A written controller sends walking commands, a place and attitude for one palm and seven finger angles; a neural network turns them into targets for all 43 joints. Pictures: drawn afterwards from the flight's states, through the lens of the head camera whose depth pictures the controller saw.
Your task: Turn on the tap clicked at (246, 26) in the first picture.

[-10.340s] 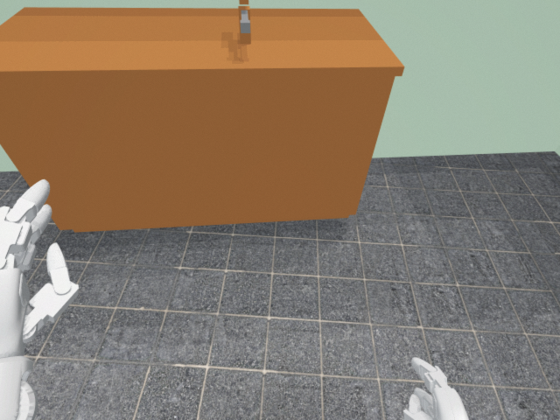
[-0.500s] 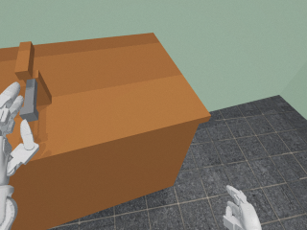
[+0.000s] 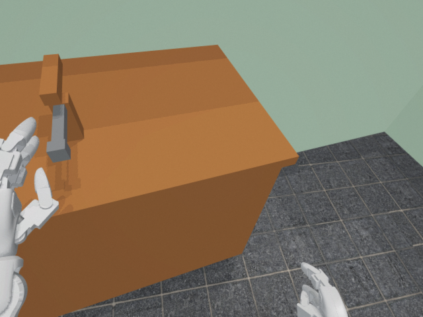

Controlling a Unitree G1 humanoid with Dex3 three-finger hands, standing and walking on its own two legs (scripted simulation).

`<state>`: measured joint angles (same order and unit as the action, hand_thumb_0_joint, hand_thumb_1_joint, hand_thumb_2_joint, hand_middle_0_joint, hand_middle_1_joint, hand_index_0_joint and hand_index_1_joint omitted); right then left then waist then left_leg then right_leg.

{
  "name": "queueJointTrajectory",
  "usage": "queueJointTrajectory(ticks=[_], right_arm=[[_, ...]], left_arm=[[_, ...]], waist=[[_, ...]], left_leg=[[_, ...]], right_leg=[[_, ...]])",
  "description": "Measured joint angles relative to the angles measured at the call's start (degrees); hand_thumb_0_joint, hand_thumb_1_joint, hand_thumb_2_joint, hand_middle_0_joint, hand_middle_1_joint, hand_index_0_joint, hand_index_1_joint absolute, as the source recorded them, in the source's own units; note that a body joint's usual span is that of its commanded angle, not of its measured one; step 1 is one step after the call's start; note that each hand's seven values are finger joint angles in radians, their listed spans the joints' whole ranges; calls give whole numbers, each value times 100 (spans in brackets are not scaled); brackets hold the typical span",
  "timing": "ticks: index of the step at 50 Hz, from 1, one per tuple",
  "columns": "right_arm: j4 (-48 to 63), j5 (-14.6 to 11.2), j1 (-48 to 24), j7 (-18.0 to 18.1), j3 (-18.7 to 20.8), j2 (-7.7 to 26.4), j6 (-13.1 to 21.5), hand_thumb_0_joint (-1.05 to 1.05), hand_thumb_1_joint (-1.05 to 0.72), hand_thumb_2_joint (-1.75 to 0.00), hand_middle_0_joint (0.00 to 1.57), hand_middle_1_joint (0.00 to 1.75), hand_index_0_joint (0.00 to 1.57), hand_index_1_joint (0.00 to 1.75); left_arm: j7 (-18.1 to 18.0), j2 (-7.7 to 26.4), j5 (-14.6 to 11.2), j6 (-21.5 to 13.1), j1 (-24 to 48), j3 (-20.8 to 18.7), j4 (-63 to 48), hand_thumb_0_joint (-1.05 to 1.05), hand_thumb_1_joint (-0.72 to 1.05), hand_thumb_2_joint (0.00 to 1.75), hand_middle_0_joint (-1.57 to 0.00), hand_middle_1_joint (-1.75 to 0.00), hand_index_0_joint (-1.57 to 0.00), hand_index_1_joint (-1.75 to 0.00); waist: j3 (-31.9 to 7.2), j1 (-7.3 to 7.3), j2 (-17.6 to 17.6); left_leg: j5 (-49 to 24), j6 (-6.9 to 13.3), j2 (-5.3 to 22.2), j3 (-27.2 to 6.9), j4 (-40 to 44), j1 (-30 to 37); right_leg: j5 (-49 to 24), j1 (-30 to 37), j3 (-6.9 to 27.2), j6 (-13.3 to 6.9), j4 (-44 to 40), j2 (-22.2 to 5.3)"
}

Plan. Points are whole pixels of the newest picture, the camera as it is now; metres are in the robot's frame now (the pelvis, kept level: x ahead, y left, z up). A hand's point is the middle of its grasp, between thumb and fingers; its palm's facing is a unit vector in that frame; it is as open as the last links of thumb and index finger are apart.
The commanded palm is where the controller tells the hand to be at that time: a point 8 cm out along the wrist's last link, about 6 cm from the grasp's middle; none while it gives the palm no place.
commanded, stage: come to a stop and stand still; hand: left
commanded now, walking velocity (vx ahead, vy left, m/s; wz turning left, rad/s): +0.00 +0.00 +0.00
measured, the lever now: (59, 150) +0.33 +0.31 +0.12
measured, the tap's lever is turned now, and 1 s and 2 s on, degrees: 0 0 0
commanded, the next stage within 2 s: look again from close up in 0.96 s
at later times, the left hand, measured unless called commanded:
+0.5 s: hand (73, 210) +0.22 +0.23 +0.14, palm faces +0.29 -0.85 -0.44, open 7.4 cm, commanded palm +0.16 +0.27 +0.17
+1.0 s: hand (68, 202) +0.22 +0.23 +0.15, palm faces +0.39 -0.84 -0.37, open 7.4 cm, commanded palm +0.16 +0.27 +0.17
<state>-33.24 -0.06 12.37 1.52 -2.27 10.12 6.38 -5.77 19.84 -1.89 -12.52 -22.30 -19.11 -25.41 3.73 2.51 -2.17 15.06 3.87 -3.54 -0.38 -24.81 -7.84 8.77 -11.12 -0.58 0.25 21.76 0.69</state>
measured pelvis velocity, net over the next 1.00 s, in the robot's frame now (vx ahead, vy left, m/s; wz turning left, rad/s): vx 0.01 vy -0.01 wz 0.01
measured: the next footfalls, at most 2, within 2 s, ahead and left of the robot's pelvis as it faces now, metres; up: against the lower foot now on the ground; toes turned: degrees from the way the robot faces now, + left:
none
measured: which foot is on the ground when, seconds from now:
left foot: down 0.00-1.00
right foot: down 0.00-1.00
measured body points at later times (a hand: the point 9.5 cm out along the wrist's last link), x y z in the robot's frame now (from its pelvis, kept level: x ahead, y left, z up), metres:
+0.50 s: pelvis +0.00 -0.01 +0.00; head +0.03 -0.01 +0.44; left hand +0.20 +0.27 +0.16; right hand +0.16 -0.24 -0.09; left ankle -0.02 +0.07 -0.74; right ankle +0.03 -0.12 -0.74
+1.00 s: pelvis +0.01 -0.01 +0.00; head +0.04 -0.01 +0.45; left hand +0.20 +0.28 +0.17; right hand +0.21 -0.23 -0.08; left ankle -0.02 +0.07 -0.74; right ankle +0.03 -0.12 -0.74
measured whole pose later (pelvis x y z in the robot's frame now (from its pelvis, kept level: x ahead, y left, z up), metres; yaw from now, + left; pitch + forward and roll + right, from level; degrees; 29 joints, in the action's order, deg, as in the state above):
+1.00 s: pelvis +0.01 -0.01 +0.00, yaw +0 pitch +0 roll -1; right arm -32.3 0.4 9.1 1.5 -2.1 12.1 5.1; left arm -5.9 19.5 -3.2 -11.2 -24.4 -19.5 -25.5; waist 3.2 1.9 0.4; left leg 15.6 2.7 -2.6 -1.2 -25.4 -10.1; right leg 10.1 -12.7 0.7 -1.2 22.5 2.7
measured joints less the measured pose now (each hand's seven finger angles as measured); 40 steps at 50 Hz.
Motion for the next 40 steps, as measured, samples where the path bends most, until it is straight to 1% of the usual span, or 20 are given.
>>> queueJointTrajectory(ticks=[8, 9, 10, 11, 12, 13, 14, 15, 17, 20, 23, 26, 30, 35, 40], right_arm=[[-18, -6, 38, -11, 57, 32, 24, 1, -90, -89, 20, 30, 20, 30], [172, -83, 166, 126, -65, 116, -4, 1, -90, -89, 20, 30, 20, 30], [304, -131, 310, 169, -126, 150, 65, 1, -90, -89, 20, 30, 20, 30], [312, -113, 351, 124, -156, 145, 139, 1, -90, -89, 20, 30, 20, 30], [282, -52, 323, 34, -177, 143, 169, 1, -90, -89, 20, 30, 20, 30], [248, 3, 268, -66, -190, 146, 167, 1, -90, -89, 20, 30, 20, 30], [192, 27, 194, -166, -182, 158, 159, 1, -90, -89, 20, 30, 20, 30], [145, 32, 138, -255, -157, 170, 149, 1, -90, -89, 20, 30, 20, 30], [87, 12, 80, -380, -85, 199, 142, 1, -90, -89, 20, 30, 20, 30], [12, -8, 38, -389, 3, 241, 135, 1, -90, -89, 20, 30, 20, 30], [-61, 24, 27, -268, 60, 291, 106, 1, -90, -89, 20, 30, 20, 30], [-124, 49, 6, -141, 92, 336, 63, 1, -90, -89, 20, 30, 20, 30], [-125, 40, -60, -77, 121, 409, 72, 1, -90, -89, 20, 30, 20, 30], [-67, 36, -234, -80, 141, 399, 71, 1, -90, -89, 20, 30, 20, 30], [17, 36, -360, -60, 120, 307, -15, 1, -90, -89, 20, 30, 20, 30]], left_arm=[[13, 61, 16, -88, -88, -49, -29, 2, 89, 90, -21, -30, -21, -30], [19, 277, 87, -100, 151, 5, 39, 2, 89, 90, -21, -30, -21, -30], [95, 570, 204, -218, 547, -41, 216, 2, 89, 90, -21, -30, -21, -30], [127, 788, 219, -360, 920, -179, 441, 2, 89, 90, -22, -30, -22, -30], [120, 937, 185, -445, 1193, -373, 635, 2, 89, 90, -22, -30, -22, -30], [99, 1031, 110, -476, 1340, -580, 760, 2, 89, 90, -22, -30, -22, -30], [79, 1036, 11, -487, 1376, -750, 827, 2, 89, 90, -22, -30, -22, -30], [62, 982, -80, -482, 1307, -855, 829, 2, 89, 90, -21, -30, -21, -30], [51, 764, -200, -458, 912, -867, 638, 2, 89, 90, -21, -30, -21, -30], [112, 419, -207, -458, 137, -528, 273, 2, 90, 90, -20, -30, -20, -30], [199, 225, -119, -396, -308, -157, 197, 2, 90, 90, -21, -30, -21, -30], [209, 232, -74, -250, -345, -62, 249, 2, 89, 90, -21, -30, -21, -30], [111, 223, -105, -105, -171, -160, 182, 2, 89, 90, -22, -30, -22, -30], [4, 126, -144, -130, -152, -262, -64, 2, 89, 90, -22, -30, -22, -30], [5, 35, -131, -81, -235, -171, -53, 2, 89, 90, -21, -30, -21, -30]], waist=[[4, -62, -1], [30, -42, 29], [17, 3, 15], [17, 48, -28], [18, 57, -47], [14, 34, -43], [16, -3, 15], [4, -40, 82], [-41, -96, 202], [-70, -142, 265], [-51, -145, 251], [17, -121, 209], [98, -89, 223], [68, -95, 276], [-27, -98, 303]], left_leg=[[-14, 6, -7, 1, -28, -26], [10, 9, -3, -68, -144, -124], [45, 10, -37, -150, -286, -275], [68, 1, -80, -178, -373, -372], [89, -18, -105, -174, -444, -447], [118, -38, -114, -153, -521, -515], [148, -53, -88, -131, -577, -552], [162, -64, -59, -100, -582, -563], [150, -60, -7, -20, -505, -551], [113, -50, 34, 91, -361, -499], [99, -54, 51, 110, -296, -475], [105, -77, 67, 52, -301, -464], [122, -109, 84, -33, -324, -439], [116, -124, 97, -49, -256, -372], [95, -122, 103, -34, -159, -305]], right_leg=[[-32, -8, -2, 9, -7, -8], [125, -86, 19, 76, 156, 39], [428, -222, 16, 82, 423, 48], [619, -334, 11, 20, 607, 26], [563, -419, 20, -35, 684, 8], [289, -471, 37, -66, 670, 1], [194, -503, 54, -79, 682, 29], [211, -514, 84, -81, 668, 59], [246, -522, 166, -71, 586, 113], [204, -523, 282, -68, 482, 159], [197, -517, 303, -83, 447, 177], [211, -481, 245, -115, 429, 188], [218, -405, 160, -146, 385, 200], [202, -327, 149, -152, 296, 211], [183, -273, 169, -148, 217, 216]])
